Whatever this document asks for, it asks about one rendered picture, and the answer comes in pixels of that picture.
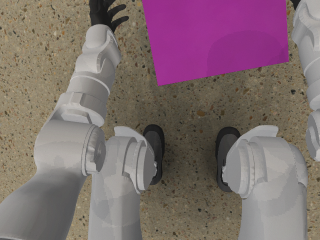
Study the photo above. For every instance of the robot left upper arm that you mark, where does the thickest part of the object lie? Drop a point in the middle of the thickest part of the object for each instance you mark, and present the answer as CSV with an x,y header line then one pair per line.
x,y
66,153

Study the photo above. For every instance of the robot left shin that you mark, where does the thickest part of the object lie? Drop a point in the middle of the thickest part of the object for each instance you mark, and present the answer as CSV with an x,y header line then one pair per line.
x,y
124,131

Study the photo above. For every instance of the right robot forearm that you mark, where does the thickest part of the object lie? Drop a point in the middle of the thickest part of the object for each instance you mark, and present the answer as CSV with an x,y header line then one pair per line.
x,y
306,35

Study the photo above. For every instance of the left robot forearm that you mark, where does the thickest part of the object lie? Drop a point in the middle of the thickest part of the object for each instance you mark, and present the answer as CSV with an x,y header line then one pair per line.
x,y
90,85

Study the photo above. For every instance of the carton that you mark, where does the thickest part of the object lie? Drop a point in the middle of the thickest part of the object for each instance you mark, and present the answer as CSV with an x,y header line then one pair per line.
x,y
193,39

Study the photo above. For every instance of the robot right foot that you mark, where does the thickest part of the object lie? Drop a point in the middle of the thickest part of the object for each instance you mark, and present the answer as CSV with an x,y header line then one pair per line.
x,y
226,137

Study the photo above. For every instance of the robot left hand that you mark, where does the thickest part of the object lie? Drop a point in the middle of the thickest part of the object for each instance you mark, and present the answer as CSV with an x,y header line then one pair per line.
x,y
99,13

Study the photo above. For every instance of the robot right upper arm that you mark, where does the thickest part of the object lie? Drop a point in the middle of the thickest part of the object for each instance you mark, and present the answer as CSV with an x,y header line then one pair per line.
x,y
312,135

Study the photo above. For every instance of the robot right hand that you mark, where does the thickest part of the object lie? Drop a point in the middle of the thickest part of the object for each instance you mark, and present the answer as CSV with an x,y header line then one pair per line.
x,y
295,3

